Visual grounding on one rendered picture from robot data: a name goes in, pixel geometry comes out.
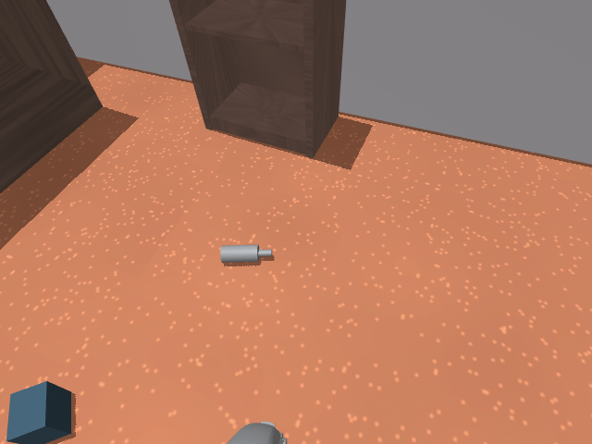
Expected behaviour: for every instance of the bookshelf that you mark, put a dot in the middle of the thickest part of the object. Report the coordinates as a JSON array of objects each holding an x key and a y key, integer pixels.
[{"x": 265, "y": 70}]

